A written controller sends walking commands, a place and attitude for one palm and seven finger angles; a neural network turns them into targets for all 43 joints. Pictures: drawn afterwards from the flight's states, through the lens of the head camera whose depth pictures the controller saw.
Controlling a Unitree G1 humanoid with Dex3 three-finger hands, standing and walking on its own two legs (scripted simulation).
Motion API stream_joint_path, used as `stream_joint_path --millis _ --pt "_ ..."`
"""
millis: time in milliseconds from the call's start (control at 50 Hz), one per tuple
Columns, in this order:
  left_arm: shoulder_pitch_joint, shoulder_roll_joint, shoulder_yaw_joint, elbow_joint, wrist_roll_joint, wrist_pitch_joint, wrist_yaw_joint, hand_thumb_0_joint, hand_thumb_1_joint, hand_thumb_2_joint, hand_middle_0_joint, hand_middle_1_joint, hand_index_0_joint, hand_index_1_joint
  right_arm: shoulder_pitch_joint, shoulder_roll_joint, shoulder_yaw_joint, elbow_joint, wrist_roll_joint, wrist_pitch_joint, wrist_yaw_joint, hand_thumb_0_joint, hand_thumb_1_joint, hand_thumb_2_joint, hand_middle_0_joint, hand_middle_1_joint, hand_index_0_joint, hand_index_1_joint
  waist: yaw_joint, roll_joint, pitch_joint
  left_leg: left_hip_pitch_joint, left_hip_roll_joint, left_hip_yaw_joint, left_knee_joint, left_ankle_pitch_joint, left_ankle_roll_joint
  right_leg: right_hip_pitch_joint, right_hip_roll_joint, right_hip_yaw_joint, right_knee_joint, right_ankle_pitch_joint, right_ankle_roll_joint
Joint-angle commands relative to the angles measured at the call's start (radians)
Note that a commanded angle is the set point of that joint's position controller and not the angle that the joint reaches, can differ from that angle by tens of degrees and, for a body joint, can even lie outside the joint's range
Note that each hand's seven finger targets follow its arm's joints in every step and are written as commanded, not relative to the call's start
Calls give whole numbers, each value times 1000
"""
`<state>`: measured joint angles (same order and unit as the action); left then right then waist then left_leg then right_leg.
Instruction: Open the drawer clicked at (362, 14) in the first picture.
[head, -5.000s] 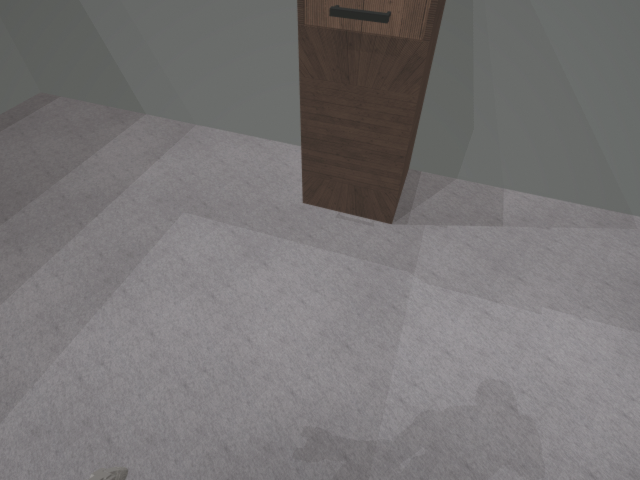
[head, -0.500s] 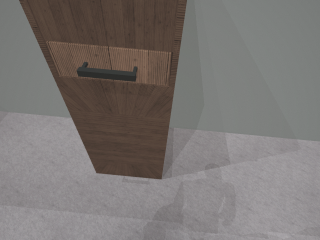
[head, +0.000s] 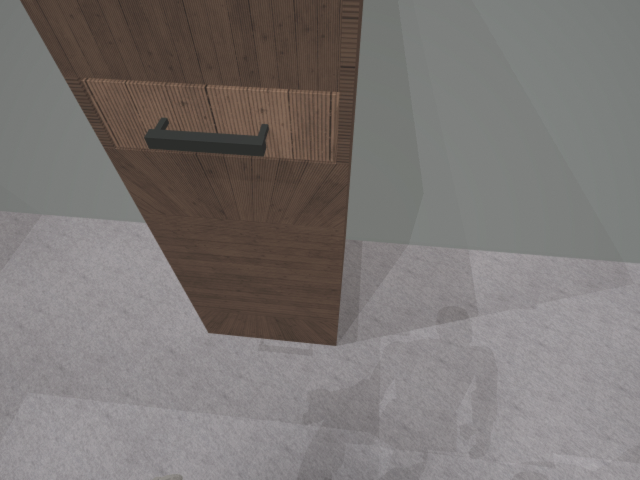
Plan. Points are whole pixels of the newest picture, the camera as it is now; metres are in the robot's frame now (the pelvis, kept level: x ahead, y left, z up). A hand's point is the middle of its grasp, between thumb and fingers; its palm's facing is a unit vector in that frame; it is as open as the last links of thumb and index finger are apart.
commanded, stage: come to a stop and stand still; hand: left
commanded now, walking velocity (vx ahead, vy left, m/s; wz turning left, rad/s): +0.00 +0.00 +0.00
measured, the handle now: (209, 134) +0.57 +0.22 +0.09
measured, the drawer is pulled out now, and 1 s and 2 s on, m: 0.00 0.00 0.00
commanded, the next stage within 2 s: look again from close up in 0.80 s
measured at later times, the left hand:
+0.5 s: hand out of the picture -0.04 +0.19 -0.17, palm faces +0.01 -0.98 -0.20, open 7.4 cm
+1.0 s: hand out of the picture -0.05 +0.18 -0.17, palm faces +0.00 -0.98 -0.19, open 7.4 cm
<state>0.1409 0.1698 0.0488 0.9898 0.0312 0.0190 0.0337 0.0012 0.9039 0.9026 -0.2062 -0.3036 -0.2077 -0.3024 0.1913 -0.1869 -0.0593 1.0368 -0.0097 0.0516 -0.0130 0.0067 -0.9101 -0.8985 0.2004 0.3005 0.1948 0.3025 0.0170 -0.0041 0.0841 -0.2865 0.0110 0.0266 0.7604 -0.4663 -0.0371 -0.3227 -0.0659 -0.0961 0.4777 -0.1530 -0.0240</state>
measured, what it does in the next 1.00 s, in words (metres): steps on the spot: left foot, then right foot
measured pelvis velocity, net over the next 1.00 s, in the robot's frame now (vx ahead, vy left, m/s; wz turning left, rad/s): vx -0.05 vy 0.01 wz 0.00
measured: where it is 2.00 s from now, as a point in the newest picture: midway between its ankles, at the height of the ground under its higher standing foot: outside the picture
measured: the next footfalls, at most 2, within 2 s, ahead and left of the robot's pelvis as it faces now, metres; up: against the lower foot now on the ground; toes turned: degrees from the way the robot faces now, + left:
left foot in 0.06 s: +0.00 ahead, +0.14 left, +0.00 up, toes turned +2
right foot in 0.32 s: -0.01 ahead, -0.09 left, +0.00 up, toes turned -3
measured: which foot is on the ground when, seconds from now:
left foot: up 0.00-0.04, down 0.06-1.00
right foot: down 0.00-0.08, up 0.10-0.30, down 0.32-1.00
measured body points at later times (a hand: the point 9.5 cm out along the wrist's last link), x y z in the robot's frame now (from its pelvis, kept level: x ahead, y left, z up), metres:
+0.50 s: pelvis -0.03 +0.02 +0.00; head -0.02 +0.01 +0.45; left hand -0.04 +0.24 -0.15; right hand -0.02 -0.21 -0.16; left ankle -0.04 +0.14 -0.74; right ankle -0.05 -0.09 -0.74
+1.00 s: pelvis -0.05 +0.01 +0.00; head -0.03 +0.01 +0.45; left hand -0.04 +0.24 -0.16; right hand -0.07 -0.20 -0.16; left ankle -0.04 +0.14 -0.74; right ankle -0.05 -0.09 -0.74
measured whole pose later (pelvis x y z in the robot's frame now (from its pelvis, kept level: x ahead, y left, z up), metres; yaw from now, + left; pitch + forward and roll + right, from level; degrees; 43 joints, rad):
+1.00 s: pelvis -0.05 +0.01 +0.00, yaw +0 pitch -1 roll +0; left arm 0.31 0.15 0.00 1.08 0.02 -0.02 0.03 0.00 0.90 0.90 -0.20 -0.30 -0.21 -0.30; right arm 0.34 -0.14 -0.01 1.08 -0.03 0.00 -0.02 0.01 -0.90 -0.90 0.20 0.30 0.20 0.30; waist -0.02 0.01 0.03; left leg -0.23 0.03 0.03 0.49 -0.25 -0.01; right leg -0.21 0.01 -0.06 0.48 -0.26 -0.03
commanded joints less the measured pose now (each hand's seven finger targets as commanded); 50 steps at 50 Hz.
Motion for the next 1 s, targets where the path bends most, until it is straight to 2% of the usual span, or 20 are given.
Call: stream_joint_path --millis 0,20,40,60,80,140,200,240,260,300,320,340,360,460,520,860,880,900,920,980 --pt "40 186 46 -33 -8 6 6 0 900 900 -200 -300 -200 -300 177 -45 -2 -14 -1 -30 -5 0 -900 -900 200 300 200 300 -33 -162 -161 162 3 36 -343 209 20 72 -174 205 -104 25 -78" --pt "37 154 35 -39 -16 11 2 0 900 900 -200 -300 -200 -300 181 -71 -2 -12 -4 -36 -5 0 -900 -900 200 300 200 300 -34 -48 -134 194 53 -18 -414 215 37 1 -114 158 -51 -99 -34" --pt "45 105 25 -52 -21 17 -5 0 900 900 -200 -300 -200 -300 148 -124 -8 -33 -14 -40 -5 0 -900 -900 200 300 200 300 -21 145 -85 107 202 -209 -507 174 93 -64 -19 78 44 -204 17" --pt "22 81 20 -62 -19 17 -9 0 900 900 -200 -300 -200 -300 88 -165 -7 -69 -19 -37 -6 0 -900 -900 200 300 200 300 -13 209 -29 -64 300 -301 -583 111 149 -29 18 31 145 -231 36" --pt "10 91 21 -51 -10 29 -6 0 900 900 -200 -300 -200 -300 25 -149 -4 -75 -19 -43 -12 0 -900 -900 200 300 200 300 -6 283 3 -143 298 -318 -646 67 169 -12 18 79 259 -283 33" --pt "89 90 18 4 -8 24 -16 0 900 900 -200 -300 -200 -300 -29 -115 13 -63 -14 -49 -26 0 -900 -900 200 300 200 300 27 182 -5 -41 211 -172 -578 228 170 -46 24 113 404 -236 32" --pt "84 67 -6 18 -16 4 -15 0 900 900 -200 -300 -200 -300 40 -116 13 -26 -10 -58 -29 0 -900 -900 200 300 200 300 -5 148 -57 163 204 -134 -488 553 181 -46 16 76 218 -262 47" --pt "102 67 -13 35 -21 -6 -9 0 900 900 -200 -300 -200 -300 84 -117 11 5 -5 -62 -28 0 -900 -900 200 300 200 300 -12 122 -91 209 195 -123 -421 688 167 47 18 64 28 -169 51" --pt "149 71 -16 61 -22 -16 -6 0 900 900 -200 -300 -200 -300 86 -115 12 14 0 -65 -28 0 -900 -900 200 300 200 300 4 95 -111 210 168 -103 -373 681 136 118 11 70 -104 -27 49" --pt "162 119 -18 86 -21 -33 3 0 900 900 -200 -300 -200 -300 100 -71 19 18 13 -73 -23 0 -900 -900 200 300 200 300 -26 -10 -113 137 102 -56 -350 535 64 210 -95 176 -112 286 4" --pt "163 118 -21 93 -21 -34 4 0 900 900 -200 -300 -200 -300 99 -62 24 24 10 -68 -21 0 -900 -900 200 300 200 300 -29 -18 -122 149 88 -42 -361 518 53 208 -107 179 -86 347 -14" --pt "162 121 -19 100 -23 -39 5 0 900 900 -200 -300 -200 -300 96 -63 25 33 5 -61 -23 0 -900 -900 200 300 200 300 -30 -122 -142 167 88 -28 -355 469 41 205 -96 184 -86 357 -21" --pt "158 112 -24 104 -24 -39 5 0 900 900 -200 -300 -200 -300 89 -73 24 39 5 -58 -22 0 -900 -900 200 300 200 300 -30 -141 -121 177 85 -18 -365 416 37 174 -97 179 -105 312 -18" --pt "149 86 -32 111 -26 -27 3 0 900 900 -200 -300 -200 -300 91 -63 41 75 3 -59 -21 0 -900 -900 200 300 200 300 -23 -15 -19 143 93 -43 -431 330 49 102 -49 172 -161 -3 -1" --pt "163 79 -31 118 -25 -23 3 0 900 900 -200 -300 -200 -300 104 -52 43 86 0 -56 -20 0 -900 -900 200 300 200 300 -20 0 12 119 86 -43 -445 260 49 80 -42 173 -185 -95 1" --pt "211 46 -31 126 -26 -32 5 0 900 900 -200 -300 -200 -300 182 -18 45 107 -1 -65 -25 0 -900 -900 200 300 200 300 -18 -4 -4 101 90 -46 -438 279 50 90 -36 164 -175 -74 -4" --pt "163 242 -33 23 -7 -51 3 0 900 900 -200 -300 -200 -300 121 -169 20 -24 -11 -61 -6 0 -900 -900 200 300 200 300 -52 23 94 53 49 -72 -384 290 45 37 -9 148 -119 -110 -28" --pt "186 155 -12 31 -17 -58 9 0 900 900 -200 -300 -200 -300 101 -133 17 -37 -22 -83 -16 0 -900 -900 200 300 200 300 -15 74 -65 48 82 -59 -332 238 58 78 -46 177 -85 -141 -26" --pt "194 175 -12 16 -14 -65 7 0 900 900 -200 -300 -200 -300 126 -122 12 -49 -20 -90 -22 0 -900 -900 200 300 200 300 -31 51 -177 75 64 -65 -283 294 64 134 -57 205 -89 -71 -40" --pt "171 156 -8 -10 -14 -58 6 0 900 900 -200 -300 -200 -300 153 -95 16 -58 -17 -79 -20 0 -900 -900 200 300 200 300 -44 -78 -105 26 42 -40 -260 245 62 92 -82 227 -130 -131 -55"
